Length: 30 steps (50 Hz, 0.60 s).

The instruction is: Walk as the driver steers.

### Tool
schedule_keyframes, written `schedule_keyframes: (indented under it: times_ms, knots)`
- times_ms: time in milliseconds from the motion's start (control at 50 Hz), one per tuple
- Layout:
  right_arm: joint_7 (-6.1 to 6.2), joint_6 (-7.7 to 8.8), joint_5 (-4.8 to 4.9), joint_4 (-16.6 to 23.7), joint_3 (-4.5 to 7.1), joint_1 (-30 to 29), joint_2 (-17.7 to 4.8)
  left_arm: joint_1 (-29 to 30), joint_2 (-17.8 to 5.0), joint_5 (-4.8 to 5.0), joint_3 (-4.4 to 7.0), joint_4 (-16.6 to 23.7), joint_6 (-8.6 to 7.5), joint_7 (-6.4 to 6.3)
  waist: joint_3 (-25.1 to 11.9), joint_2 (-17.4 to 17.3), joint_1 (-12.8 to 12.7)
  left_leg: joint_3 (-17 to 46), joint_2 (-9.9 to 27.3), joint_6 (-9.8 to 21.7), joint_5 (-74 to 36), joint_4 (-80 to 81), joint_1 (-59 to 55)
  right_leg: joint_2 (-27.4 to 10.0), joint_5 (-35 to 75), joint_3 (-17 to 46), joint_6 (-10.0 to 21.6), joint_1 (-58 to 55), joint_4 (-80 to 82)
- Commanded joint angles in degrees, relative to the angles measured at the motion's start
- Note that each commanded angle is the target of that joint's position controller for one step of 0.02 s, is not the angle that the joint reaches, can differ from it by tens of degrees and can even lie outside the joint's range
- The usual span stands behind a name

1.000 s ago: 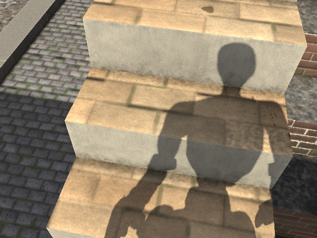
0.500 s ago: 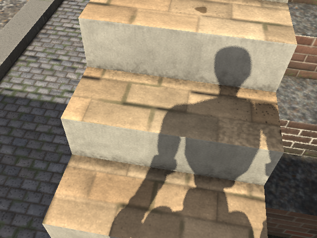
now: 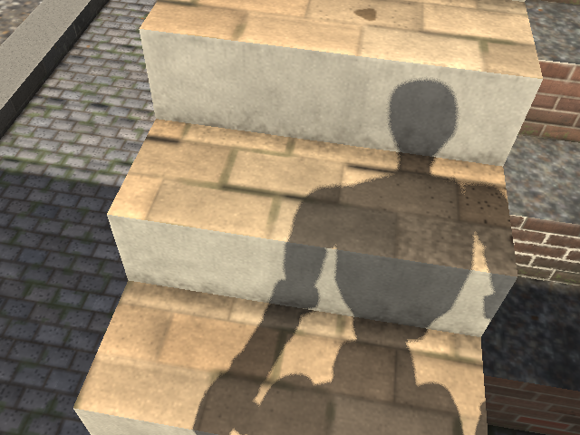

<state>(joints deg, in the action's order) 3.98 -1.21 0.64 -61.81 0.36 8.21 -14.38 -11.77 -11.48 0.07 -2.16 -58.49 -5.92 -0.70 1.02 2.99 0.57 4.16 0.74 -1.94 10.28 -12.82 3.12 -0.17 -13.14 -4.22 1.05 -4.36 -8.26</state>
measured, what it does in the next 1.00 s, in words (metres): stands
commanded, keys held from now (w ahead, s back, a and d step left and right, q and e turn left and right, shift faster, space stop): w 1.00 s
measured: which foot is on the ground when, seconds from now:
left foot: down 0.00-1.00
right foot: down 0.00-1.00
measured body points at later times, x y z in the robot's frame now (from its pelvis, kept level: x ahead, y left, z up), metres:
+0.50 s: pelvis +0.00 +0.00 +0.00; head +0.02 +0.02 +0.45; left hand +0.08 +0.23 -0.15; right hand +0.07 -0.27 -0.13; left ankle -0.04 +0.15 -0.75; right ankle -0.10 -0.10 -0.75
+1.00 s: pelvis +0.00 +0.00 +0.00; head +0.01 +0.02 +0.45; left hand +0.07 +0.23 -0.15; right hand +0.07 -0.28 -0.13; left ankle -0.04 +0.15 -0.75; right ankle -0.10 -0.10 -0.75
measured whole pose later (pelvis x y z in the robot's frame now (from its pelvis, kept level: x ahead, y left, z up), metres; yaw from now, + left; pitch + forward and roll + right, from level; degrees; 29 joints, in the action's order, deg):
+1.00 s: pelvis +0.00 +0.00 +0.00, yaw +0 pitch +0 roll +1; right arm 3.8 -1.3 0.6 -62.7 0.7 7.3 -14.3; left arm -11.2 -11.6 -0.1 -2.1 -58.5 -5.9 -0.5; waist 1.1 3.0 0.5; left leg 4.8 0.7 -2.1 9.8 -12.3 3.0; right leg -0.3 -12.9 -4.0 0.9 -4.2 -8.3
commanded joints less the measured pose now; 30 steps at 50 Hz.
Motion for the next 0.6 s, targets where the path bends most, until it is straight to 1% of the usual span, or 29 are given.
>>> schedule_keyframes:
  times_ms: [20,600]
  knots:
    - [0.22,0.37,-0.03,1.7,1.26,0.2,-7.6,-1.1,-4.5,0.02,0.81,2.0,-0.52,-0.08,-2.1,-0.9,0.0,4.3,5.7,6.2,-24.3,-2.1,-4.4,-7.4,24.2,3.5,1.3,3.2,-0.8]
    - [0.09,0.30,-0.11,1.2,1.48,-0.8,-7.5,-0.5,-4.5,-0.14,0.79,1.9,-0.47,0.03,-2.0,-0.8,-0.1,4.7,5.8,6.1,-23.6,-1.6,-4.2,-7.6,22.4,3.9,1.4,3.3,-0.5]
